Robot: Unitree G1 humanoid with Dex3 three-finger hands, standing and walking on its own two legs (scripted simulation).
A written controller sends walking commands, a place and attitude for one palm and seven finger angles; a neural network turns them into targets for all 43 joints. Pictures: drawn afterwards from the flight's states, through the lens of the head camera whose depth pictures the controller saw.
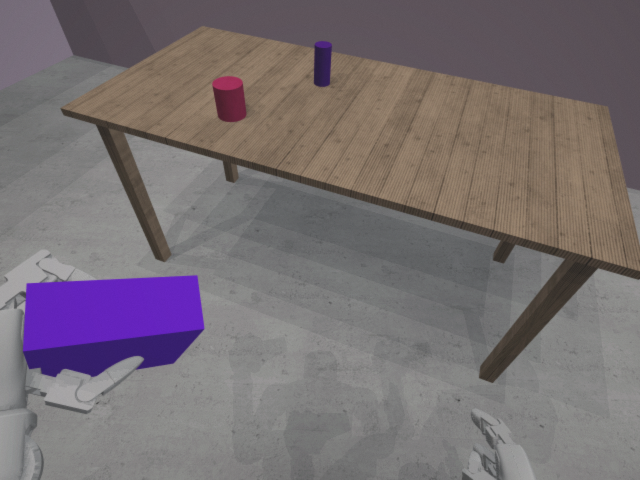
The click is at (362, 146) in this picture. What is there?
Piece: table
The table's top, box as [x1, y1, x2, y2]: [60, 26, 639, 279]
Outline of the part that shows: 60,108 64,115 637,279 639,278 639,244 607,106 335,52 331,52 330,83 325,87 319,87 313,83 314,48 202,26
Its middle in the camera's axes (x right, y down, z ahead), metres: +0.08 -0.37 +1.12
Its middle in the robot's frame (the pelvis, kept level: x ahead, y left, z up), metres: +1.09 -0.02 -0.10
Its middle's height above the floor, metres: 0.67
